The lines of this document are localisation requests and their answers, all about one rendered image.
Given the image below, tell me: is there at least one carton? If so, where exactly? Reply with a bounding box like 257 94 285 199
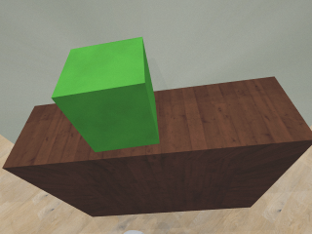
51 37 160 152

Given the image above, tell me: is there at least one pedestal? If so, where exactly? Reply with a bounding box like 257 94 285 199
2 76 312 217

